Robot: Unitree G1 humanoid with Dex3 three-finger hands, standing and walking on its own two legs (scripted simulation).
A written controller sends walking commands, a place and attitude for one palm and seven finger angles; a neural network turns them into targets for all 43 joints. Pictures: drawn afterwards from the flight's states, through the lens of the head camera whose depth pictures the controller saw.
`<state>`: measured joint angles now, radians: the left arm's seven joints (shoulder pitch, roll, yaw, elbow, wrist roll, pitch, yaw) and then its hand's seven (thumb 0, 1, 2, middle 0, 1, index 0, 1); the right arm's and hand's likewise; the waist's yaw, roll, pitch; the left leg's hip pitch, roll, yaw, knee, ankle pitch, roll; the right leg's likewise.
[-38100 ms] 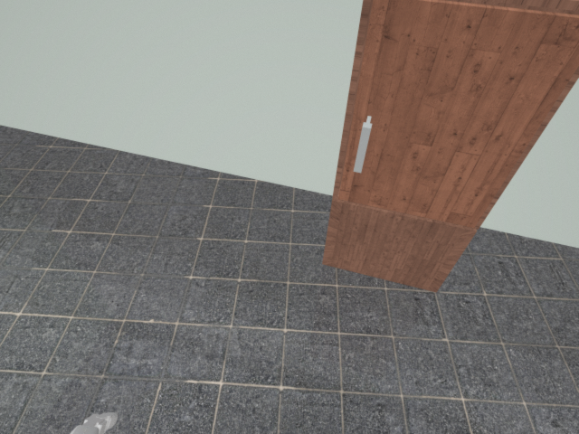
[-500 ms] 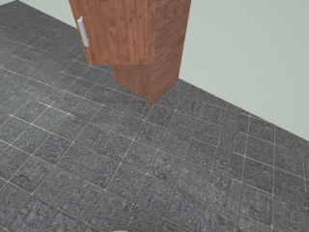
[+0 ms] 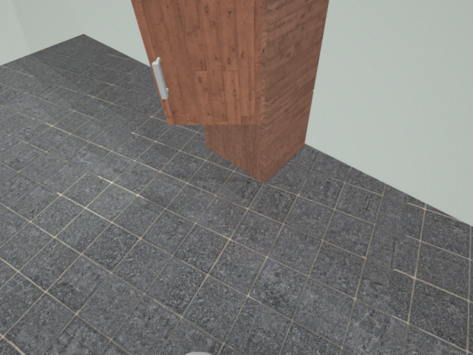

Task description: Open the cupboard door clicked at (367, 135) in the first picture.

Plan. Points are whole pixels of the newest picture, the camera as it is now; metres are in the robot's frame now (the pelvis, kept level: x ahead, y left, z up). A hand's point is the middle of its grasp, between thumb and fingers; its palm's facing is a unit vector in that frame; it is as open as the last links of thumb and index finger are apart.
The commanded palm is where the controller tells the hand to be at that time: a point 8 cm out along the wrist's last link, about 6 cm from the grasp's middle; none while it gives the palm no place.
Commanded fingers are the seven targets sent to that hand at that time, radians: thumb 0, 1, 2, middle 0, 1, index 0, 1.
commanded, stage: take the last steps up to it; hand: left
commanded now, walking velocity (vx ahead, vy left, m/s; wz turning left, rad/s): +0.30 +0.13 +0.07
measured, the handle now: (161, 78) +1.06 +0.38 -0.09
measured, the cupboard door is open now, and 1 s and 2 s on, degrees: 39 39 39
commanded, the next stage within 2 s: come to a stop and stand still in 1.18 s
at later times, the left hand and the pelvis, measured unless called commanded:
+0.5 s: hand out of the picture +0.12 +0.27 -0.18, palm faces +0.11 -0.98 -0.17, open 7.4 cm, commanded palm none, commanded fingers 0.00 0.90 0.90 -0.20 -0.30 -0.20 -0.30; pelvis +0.17 +0.10 -0.01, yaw +1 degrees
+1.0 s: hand (156, 228) +0.42 +0.25 -0.15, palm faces +0.04 -0.98 -0.20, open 7.2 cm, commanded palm none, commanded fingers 0.00 0.90 0.90 -0.20 -0.30 -0.20 -0.30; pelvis +0.33 +0.07 +0.01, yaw -1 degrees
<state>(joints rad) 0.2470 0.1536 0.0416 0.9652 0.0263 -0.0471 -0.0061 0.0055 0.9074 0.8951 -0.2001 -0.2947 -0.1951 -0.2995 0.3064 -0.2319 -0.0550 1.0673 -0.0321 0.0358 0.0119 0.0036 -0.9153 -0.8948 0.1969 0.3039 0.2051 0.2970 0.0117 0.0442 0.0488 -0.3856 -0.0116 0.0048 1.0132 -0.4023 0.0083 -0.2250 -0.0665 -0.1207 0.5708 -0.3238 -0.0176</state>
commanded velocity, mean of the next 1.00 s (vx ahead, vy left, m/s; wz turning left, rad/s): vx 0.29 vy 0.06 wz -0.02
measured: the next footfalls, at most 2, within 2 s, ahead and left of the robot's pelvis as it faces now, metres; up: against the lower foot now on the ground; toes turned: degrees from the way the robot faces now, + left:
left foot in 0.36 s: +0.25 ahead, +0.19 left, +0.00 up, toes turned +10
right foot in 0.84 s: +0.37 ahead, -0.03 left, +0.00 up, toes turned -9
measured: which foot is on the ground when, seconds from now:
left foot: up 0.00-0.34, down 0.36-0.86, up 0.88-1.00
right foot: down 0.00-0.36, up 0.38-0.82, down 0.84-1.00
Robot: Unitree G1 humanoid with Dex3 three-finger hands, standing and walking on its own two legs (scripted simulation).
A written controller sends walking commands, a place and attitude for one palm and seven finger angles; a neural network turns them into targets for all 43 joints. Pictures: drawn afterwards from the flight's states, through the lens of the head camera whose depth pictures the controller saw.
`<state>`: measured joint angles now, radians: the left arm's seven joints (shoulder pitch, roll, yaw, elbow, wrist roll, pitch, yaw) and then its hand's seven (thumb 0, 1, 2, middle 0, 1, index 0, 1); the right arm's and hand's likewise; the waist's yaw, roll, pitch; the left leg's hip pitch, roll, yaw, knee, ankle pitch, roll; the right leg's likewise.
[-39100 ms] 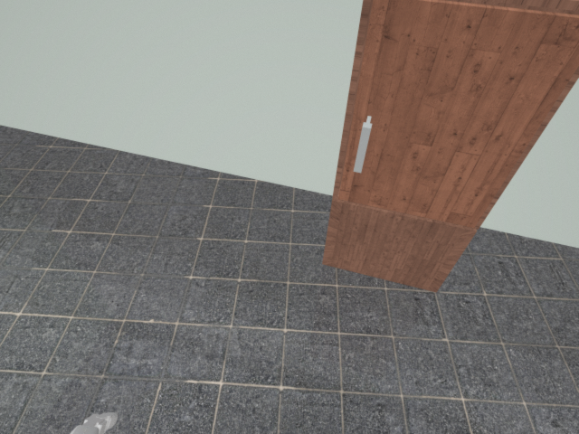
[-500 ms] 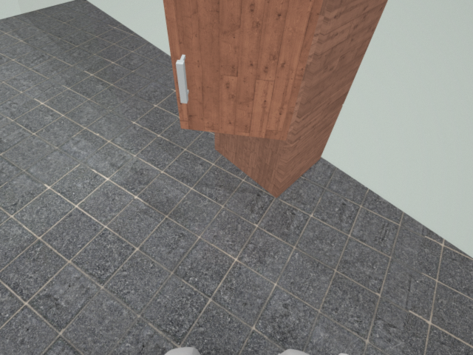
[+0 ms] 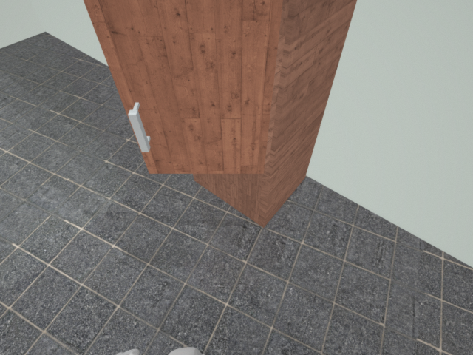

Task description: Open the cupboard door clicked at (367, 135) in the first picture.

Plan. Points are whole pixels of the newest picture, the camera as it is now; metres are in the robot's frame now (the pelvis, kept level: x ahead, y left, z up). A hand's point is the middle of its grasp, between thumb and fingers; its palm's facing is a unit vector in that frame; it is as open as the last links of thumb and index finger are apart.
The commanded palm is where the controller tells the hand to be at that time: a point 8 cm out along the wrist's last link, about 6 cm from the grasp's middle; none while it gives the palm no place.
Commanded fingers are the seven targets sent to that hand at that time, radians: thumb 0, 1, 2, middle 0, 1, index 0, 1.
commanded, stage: take the last steps up to it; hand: left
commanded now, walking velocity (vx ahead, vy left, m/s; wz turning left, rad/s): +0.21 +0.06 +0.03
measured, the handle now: (141, 127) +0.72 +0.32 -0.10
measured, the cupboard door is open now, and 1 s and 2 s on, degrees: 39 39 39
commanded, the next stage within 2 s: come to a stop and stand still in 0.18 s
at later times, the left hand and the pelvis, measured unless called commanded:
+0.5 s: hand (126, 353) +0.15 +0.23 -0.18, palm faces +0.05 -0.99 -0.16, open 7.4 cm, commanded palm none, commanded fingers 0.00 0.90 0.90 -0.20 -0.30 -0.20 -0.30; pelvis +0.12 +0.06 +0.00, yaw +0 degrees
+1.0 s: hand (142, 337) +0.18 +0.20 -0.17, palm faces +0.05 -0.97 -0.22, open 7.3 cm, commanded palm none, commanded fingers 0.00 0.90 0.90 -0.20 -0.30 -0.20 -0.30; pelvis +0.12 +0.01 +0.00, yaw +0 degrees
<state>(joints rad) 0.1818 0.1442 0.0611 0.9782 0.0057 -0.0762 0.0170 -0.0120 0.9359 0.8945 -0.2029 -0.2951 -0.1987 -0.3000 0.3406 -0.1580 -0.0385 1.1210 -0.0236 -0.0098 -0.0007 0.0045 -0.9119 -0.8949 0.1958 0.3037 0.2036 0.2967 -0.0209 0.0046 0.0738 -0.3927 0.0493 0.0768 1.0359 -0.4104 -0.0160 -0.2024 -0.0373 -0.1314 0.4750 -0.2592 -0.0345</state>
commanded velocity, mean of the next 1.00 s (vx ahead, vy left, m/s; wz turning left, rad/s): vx -0.04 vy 0.02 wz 0.00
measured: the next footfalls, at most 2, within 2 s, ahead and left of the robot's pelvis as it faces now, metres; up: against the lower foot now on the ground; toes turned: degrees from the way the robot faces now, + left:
left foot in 0.22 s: +0.20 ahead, +0.15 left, +0.00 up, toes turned +7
right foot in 0.68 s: +0.15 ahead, -0.10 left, +0.00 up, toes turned -4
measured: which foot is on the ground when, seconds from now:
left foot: up 0.00-0.20, down 0.22-0.70, up 0.72-1.00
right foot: down 0.00-0.24, up 0.26-0.66, down 0.68-1.00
